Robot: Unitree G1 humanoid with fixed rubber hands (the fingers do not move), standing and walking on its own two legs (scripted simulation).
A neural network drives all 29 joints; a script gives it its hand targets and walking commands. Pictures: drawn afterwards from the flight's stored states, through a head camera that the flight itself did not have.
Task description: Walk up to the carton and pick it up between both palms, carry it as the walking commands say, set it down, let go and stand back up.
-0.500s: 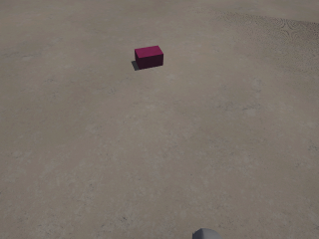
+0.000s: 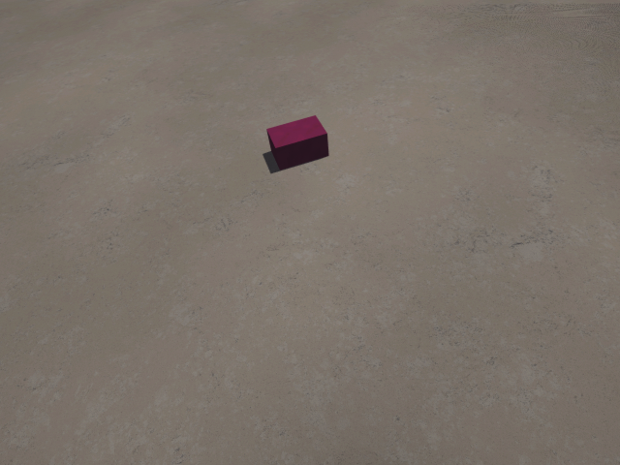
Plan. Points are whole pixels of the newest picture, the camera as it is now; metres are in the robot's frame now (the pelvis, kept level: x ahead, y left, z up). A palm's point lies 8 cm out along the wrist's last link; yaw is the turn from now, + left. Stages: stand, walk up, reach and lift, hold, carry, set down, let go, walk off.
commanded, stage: walk up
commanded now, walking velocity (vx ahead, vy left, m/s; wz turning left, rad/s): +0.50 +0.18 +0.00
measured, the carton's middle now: (297, 142) +1.67 +0.14 -0.70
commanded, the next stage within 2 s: none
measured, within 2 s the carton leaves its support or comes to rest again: neither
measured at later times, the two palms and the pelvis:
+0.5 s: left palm (115, 419) +0.23 +0.36 -0.14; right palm (421, 333) +0.34 -0.14 -0.12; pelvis +0.24 +0.10 +0.00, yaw -1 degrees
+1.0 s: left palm (195, 219) +0.62 +0.29 -0.11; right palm (436, 295) +0.42 -0.19 -0.15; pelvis +0.49 +0.04 -0.01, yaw +0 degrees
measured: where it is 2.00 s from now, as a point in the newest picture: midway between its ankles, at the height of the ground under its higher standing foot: (304, 265)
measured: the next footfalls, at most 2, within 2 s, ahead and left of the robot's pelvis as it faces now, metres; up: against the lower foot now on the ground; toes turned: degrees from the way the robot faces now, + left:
left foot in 0.38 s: +0.34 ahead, +0.21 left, +0.00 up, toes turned +7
right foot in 0.90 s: +0.60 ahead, -0.06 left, +0.00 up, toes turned -8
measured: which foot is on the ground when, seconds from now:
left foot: up 0.00-0.36, down 0.38-0.90, up 0.92-1.00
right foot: down 0.00-0.38, up 0.40-0.88, down 0.90-1.00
